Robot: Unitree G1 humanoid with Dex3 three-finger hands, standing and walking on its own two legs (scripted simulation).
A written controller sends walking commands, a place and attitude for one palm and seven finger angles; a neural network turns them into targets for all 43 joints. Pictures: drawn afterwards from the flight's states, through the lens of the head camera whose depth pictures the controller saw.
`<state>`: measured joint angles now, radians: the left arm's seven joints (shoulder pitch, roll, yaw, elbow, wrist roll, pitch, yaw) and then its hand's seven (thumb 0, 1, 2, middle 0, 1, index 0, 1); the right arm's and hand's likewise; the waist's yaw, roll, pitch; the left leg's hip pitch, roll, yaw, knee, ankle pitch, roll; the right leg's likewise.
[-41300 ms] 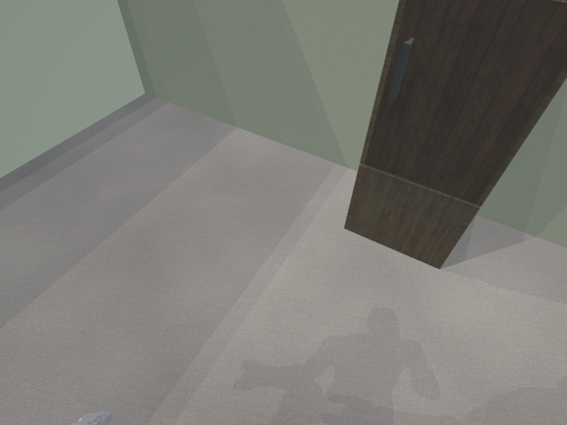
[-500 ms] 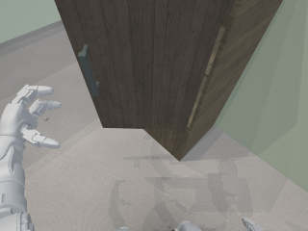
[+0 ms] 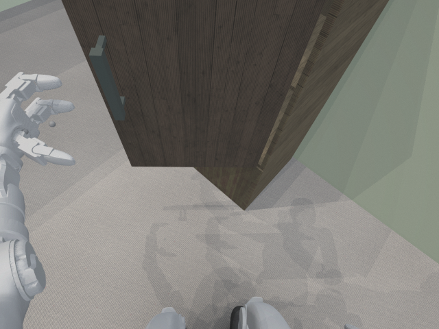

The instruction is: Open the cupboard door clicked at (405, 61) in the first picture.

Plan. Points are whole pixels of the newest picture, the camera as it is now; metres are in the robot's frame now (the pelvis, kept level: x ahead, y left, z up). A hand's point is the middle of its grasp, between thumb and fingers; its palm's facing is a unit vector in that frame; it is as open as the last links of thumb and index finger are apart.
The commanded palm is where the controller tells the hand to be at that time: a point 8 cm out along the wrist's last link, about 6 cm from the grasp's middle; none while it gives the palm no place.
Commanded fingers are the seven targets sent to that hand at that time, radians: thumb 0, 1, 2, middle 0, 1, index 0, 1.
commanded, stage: move the hooked fingers beside the handle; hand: left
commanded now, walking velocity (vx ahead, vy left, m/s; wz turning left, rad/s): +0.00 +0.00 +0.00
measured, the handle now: (111, 81) +0.55 +0.20 +0.08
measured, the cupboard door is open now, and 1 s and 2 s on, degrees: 44 44 44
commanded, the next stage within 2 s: slide the fingers in behind the handle in 1.34 s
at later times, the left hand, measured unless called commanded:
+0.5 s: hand (65, 96) +0.49 +0.26 +0.09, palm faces -0.01 -1.00 +0.00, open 14.0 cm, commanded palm +0.48 +0.31 +0.08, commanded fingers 0.00 -0.50 0.30 -0.30 -1.20 -0.30 -1.20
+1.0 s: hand (63, 96) +0.50 +0.27 +0.09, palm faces +0.00 -1.00 -0.02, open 14.0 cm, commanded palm +0.48 +0.31 +0.08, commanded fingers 0.00 -0.50 0.30 -0.30 -1.20 -0.30 -1.20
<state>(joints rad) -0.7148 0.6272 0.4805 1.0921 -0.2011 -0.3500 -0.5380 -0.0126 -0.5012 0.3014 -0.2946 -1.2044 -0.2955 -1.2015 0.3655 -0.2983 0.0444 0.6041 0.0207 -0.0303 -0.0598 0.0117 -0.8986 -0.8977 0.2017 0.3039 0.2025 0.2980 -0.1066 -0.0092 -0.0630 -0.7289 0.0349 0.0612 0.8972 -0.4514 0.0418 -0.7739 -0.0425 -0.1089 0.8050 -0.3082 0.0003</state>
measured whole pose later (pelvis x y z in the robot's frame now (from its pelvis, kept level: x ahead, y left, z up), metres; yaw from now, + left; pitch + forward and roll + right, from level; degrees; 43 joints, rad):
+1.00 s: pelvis +0.01 +0.00 -0.01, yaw -1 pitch +20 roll -4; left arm -0.87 0.73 0.52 1.20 -0.13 -0.34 -0.50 -0.01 -0.50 0.30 -0.30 -1.20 -0.30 -1.20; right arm 0.43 -0.29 0.06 0.58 0.01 0.10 -0.03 0.01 -0.90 -0.90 0.20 0.30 0.20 0.30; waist -0.17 0.00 -0.07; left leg -0.81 0.06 0.06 0.94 -0.48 0.04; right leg -0.84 -0.02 -0.11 0.81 -0.31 0.00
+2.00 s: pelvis +0.01 +0.01 -0.01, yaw -1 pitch +20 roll -4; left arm -0.86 0.63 0.46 1.17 -0.15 -0.35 -0.41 -0.01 -0.50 0.30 -0.29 -1.21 -0.28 -1.20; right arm 0.41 -0.28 0.06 0.58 0.00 0.10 -0.01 0.01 -0.90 -0.90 0.20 0.30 0.20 0.30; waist -0.16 0.01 -0.08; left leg -0.81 0.05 0.06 0.95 -0.49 0.05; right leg -0.84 -0.02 -0.10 0.83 -0.32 0.01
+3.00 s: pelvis +0.01 -0.01 -0.01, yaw -1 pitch +19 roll -2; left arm -0.87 0.52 0.41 1.16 -0.12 -0.39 -0.30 -0.01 -0.50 0.30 -0.30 -1.20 -0.30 -1.21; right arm 0.41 -0.28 0.04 0.60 0.00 0.07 -0.01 0.01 -0.90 -0.90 0.20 0.30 0.20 0.30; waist -0.16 0.02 -0.08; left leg -0.80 0.05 0.06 0.94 -0.47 0.03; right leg -0.85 -0.02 -0.10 0.84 -0.32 -0.01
